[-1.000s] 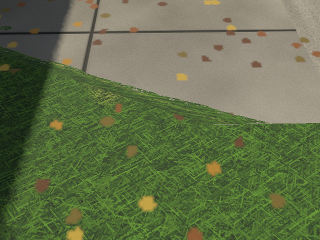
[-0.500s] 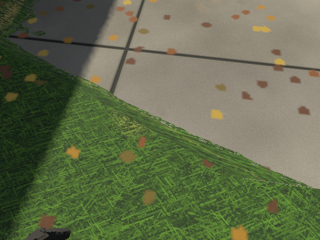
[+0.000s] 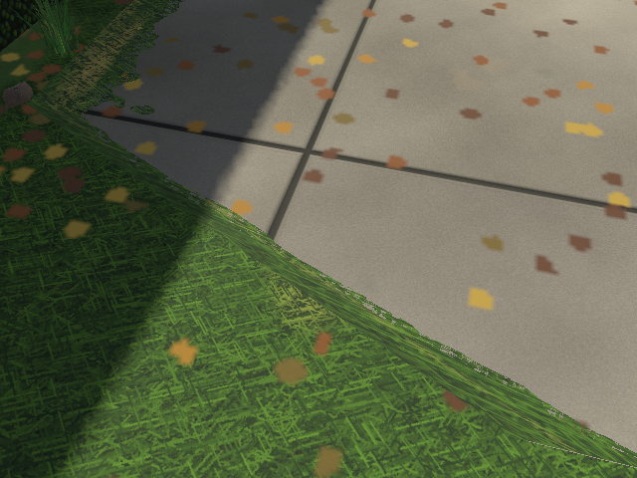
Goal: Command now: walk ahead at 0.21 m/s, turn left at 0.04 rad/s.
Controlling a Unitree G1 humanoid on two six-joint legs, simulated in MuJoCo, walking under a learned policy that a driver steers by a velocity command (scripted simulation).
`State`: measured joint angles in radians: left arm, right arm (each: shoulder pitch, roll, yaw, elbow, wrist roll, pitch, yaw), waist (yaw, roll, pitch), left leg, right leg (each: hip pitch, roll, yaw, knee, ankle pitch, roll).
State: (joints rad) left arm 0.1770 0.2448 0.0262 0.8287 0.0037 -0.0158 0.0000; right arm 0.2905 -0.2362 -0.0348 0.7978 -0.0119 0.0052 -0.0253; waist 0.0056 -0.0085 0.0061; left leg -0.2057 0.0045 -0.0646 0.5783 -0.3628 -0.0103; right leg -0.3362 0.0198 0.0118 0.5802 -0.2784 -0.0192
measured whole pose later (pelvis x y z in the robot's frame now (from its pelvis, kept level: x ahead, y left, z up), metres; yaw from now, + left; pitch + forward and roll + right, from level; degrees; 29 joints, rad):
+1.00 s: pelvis +0.17 -0.02 +0.00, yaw -20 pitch +1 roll +3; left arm 0.21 0.29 0.07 0.74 0.02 0.04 0.00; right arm 0.09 -0.30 -0.08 0.80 0.00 0.02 -0.04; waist 0.01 0.03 0.05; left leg -0.46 0.05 0.06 0.91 -0.48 -0.04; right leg -0.32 -0.01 -0.01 0.60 -0.30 -0.06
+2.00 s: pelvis +0.21 -0.02 +0.01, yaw -31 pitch -2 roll +0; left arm 0.21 0.24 0.03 0.87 0.01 0.01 0.03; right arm 0.13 -0.27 -0.03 0.97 0.00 0.00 -0.02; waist -0.01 0.00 0.05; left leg -0.19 0.01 -0.03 0.50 -0.27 -0.03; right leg -0.17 0.02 0.07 0.51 -0.30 0.00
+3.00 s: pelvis +0.21 -0.01 +0.01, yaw -31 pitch -1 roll +0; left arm 0.27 0.20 0.00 1.08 0.00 0.00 0.04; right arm 0.24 -0.21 -0.01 1.10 0.00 0.00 -0.04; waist 0.00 0.00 0.04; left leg -0.22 0.01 -0.04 0.51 -0.26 -0.02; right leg -0.19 0.01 0.06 0.50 -0.29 0.02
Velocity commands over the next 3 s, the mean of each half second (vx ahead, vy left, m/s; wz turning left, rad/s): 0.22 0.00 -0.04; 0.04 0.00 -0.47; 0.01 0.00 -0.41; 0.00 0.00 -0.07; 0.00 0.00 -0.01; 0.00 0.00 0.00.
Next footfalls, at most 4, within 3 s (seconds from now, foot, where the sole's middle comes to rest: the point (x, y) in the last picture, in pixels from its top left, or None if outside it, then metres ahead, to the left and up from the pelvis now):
0.50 left None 0.29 0.11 -0.77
0.92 right None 0.17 -0.14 -0.77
1.42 left None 0.31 0.07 -0.77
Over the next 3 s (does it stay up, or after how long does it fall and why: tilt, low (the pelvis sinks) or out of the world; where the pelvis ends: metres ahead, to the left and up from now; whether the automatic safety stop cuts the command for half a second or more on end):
stays up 0.21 -0.01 0.01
